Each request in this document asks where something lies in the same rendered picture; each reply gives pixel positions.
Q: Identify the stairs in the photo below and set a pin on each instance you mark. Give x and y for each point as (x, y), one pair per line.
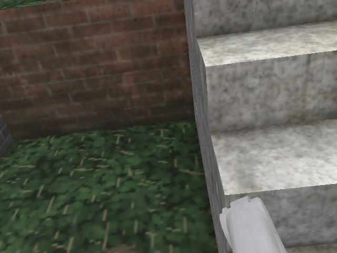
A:
(264, 83)

